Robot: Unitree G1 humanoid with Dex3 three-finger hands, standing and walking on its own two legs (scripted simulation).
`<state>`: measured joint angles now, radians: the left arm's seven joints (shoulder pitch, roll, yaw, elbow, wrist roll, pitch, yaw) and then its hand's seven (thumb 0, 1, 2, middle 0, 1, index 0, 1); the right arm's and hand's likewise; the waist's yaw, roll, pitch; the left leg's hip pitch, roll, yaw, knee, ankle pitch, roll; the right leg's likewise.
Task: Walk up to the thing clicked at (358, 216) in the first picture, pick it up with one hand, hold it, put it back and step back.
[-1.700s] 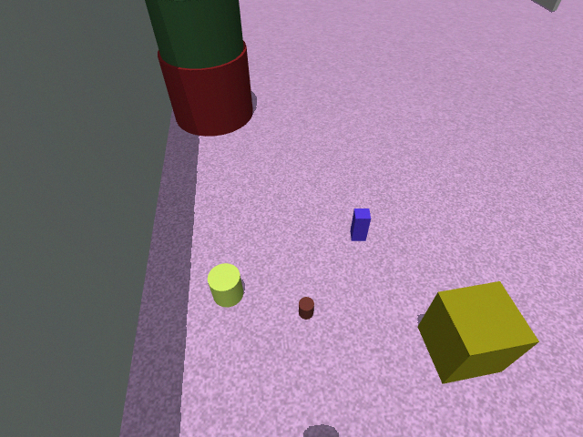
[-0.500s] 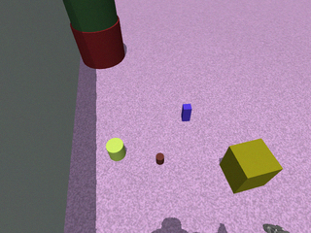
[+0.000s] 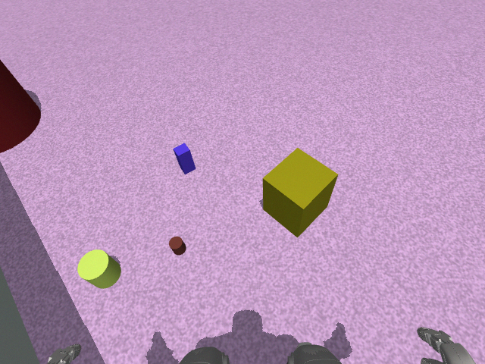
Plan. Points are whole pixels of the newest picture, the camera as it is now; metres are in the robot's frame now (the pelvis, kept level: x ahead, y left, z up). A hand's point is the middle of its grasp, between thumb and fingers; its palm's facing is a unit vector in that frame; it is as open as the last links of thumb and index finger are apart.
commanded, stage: walk up
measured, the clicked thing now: (184, 159) +1.04 +0.33 -0.68
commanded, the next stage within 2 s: none
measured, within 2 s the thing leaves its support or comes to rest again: neither
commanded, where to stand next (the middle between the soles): +0.04 +0.00 m, yaw -58 degrees
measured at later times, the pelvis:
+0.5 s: pelvis -0.01 +0.07 +0.02, yaw -26 degrees
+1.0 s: pelvis +0.00 +0.07 -0.01, yaw -44 degrees
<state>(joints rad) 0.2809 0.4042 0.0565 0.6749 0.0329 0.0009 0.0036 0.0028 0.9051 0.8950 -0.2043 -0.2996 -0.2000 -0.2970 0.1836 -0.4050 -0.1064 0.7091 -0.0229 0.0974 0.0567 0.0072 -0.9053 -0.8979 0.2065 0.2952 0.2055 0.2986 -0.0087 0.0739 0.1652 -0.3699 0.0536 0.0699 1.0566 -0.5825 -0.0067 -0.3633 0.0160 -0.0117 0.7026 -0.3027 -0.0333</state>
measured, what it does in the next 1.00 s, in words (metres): steps on the spot, turning right: left foot, then right foot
